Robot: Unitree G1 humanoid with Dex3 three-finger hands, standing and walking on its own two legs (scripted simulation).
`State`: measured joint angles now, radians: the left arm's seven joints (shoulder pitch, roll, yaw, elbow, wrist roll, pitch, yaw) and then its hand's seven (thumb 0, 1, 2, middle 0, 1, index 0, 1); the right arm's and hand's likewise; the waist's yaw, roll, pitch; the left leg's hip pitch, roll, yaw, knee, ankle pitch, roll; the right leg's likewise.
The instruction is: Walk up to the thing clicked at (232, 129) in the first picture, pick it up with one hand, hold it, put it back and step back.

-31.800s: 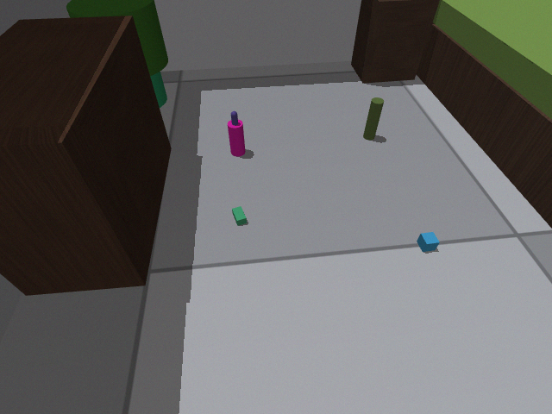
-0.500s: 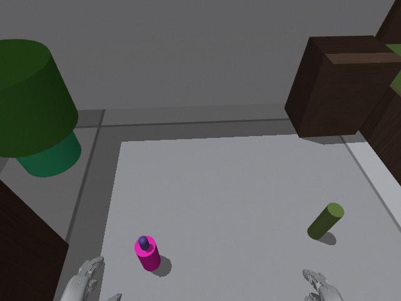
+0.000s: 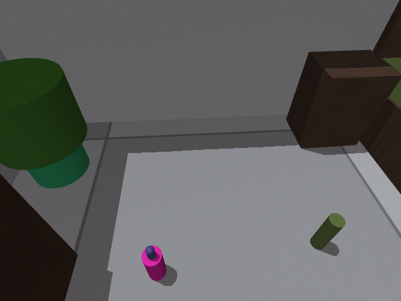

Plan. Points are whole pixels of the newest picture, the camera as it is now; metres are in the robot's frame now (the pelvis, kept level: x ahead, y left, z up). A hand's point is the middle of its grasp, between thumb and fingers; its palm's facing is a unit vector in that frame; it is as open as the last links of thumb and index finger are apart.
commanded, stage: stand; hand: left
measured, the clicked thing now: (153, 260) +0.43 +0.22 -0.63
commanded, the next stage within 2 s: step back in 1.62 s
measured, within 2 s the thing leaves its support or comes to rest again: neither
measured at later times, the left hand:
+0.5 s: hand out of the picture +0.04 +0.25 -0.15, palm faces -0.01 -0.93 -0.36, open 7.4 cm
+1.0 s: hand out of the picture +0.07 +0.24 -0.15, palm faces -0.02 -0.94 -0.35, open 7.4 cm
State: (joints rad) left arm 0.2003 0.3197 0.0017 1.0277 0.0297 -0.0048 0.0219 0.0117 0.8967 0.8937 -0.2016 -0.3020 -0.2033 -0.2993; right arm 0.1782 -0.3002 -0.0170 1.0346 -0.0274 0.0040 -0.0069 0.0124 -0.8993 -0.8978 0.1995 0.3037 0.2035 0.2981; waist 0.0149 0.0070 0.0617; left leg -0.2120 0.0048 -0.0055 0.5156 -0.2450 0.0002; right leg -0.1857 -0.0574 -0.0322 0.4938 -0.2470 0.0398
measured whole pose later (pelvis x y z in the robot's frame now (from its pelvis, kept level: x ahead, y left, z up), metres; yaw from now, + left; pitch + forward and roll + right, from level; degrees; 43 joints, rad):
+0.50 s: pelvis -0.01 -0.01 +0.01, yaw +0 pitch -4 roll +0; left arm 0.14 0.33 0.00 1.16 0.03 -0.01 0.01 0.01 0.90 0.89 -0.20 -0.30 -0.20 -0.30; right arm 0.14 -0.33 -0.02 1.14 -0.02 0.01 0.00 0.01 -0.90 -0.90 0.20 0.30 0.20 0.30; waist 0.01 0.02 0.07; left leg -0.14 0.01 -0.01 0.38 -0.16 -0.01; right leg -0.12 -0.05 -0.04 0.37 -0.17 0.03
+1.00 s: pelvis +0.01 -0.01 +0.01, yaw +0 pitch -3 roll +0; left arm 0.12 0.33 0.01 1.16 0.02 -0.01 0.00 0.01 0.90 0.89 -0.20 -0.30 -0.20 -0.30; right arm 0.12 -0.34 -0.01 1.15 -0.01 0.00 0.00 0.01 -0.90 -0.90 0.20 0.30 0.20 0.30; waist 0.01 0.01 0.06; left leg -0.14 0.02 -0.01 0.35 -0.17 -0.02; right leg -0.12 -0.04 -0.04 0.35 -0.18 0.03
